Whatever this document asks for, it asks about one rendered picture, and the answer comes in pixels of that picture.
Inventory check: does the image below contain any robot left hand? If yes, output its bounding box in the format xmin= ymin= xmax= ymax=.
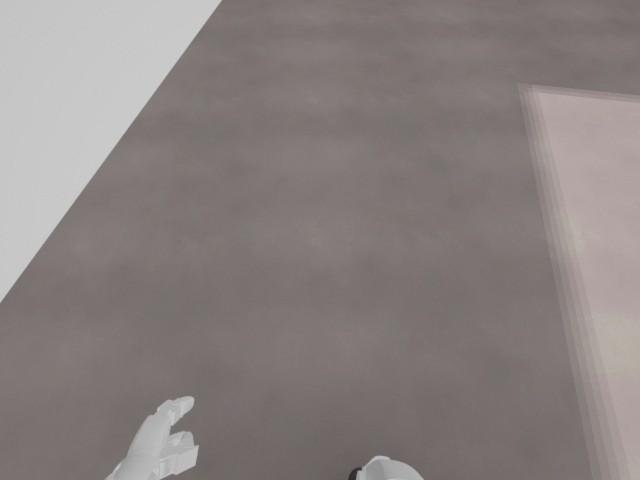
xmin=127 ymin=396 xmax=199 ymax=480

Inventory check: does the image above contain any robot right thigh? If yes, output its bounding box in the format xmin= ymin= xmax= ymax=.
xmin=356 ymin=459 xmax=424 ymax=480

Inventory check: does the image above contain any right robot shin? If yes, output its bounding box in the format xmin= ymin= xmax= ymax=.
xmin=365 ymin=456 xmax=390 ymax=467

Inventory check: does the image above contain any left robot forearm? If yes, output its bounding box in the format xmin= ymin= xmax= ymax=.
xmin=104 ymin=453 xmax=160 ymax=480

